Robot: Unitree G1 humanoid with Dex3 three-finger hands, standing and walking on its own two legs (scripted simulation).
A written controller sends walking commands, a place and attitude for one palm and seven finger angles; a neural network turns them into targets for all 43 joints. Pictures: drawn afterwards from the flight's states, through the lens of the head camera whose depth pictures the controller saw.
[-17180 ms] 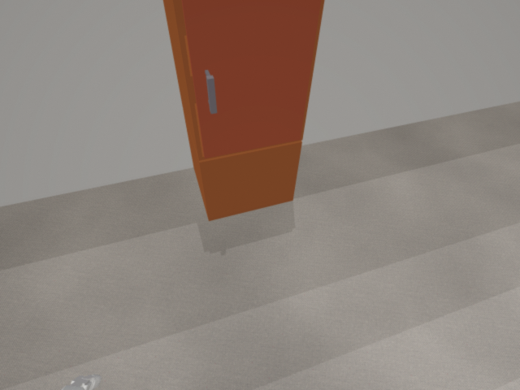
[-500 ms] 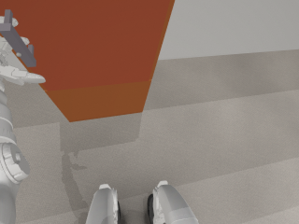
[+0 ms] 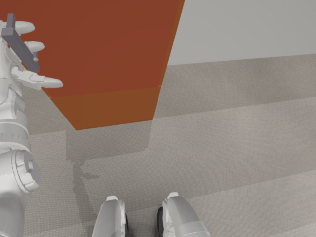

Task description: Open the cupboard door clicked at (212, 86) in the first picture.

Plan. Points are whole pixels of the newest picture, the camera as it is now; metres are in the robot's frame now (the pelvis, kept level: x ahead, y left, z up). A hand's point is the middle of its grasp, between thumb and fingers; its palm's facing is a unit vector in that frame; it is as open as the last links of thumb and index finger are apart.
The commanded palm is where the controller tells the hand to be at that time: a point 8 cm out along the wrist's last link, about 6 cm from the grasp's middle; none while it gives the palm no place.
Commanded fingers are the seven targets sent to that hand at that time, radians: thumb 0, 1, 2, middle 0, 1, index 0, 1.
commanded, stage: slide the fingers in behind the handle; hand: left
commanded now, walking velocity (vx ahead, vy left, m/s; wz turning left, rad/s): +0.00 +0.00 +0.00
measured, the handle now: (23, 45) +0.56 +0.28 +0.05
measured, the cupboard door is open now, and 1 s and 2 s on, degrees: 0 0 34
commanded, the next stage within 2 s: close the thumb around the handle in 0.36 s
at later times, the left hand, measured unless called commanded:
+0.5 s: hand (35, 59) +0.52 +0.24 +0.06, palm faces +0.12 -0.99 -0.01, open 13.9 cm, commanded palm +0.50 +0.27 +0.05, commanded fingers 0.00 -0.33 0.37 -0.31 -1.22 -0.31 -1.22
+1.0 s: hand (35, 60) +0.52 +0.24 +0.06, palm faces +0.12 -0.99 +0.00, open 6.8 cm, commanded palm +0.49 +0.27 +0.05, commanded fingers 0.00 0.90 0.90 -0.40 -1.35 -0.40 -1.35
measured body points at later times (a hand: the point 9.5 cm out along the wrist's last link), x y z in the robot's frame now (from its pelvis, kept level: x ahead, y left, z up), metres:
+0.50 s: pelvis +0.00 +0.00 +0.00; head +0.16 +0.04 +0.42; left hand +0.51 +0.30 +0.06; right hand +0.01 -0.27 -0.11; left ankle +0.02 +0.09 -0.63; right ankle +0.02 -0.12 -0.63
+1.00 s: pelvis +0.00 +0.01 +0.00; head +0.16 +0.04 +0.42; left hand +0.50 +0.30 +0.06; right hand +0.01 -0.26 -0.10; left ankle +0.02 +0.09 -0.63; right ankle +0.02 -0.12 -0.63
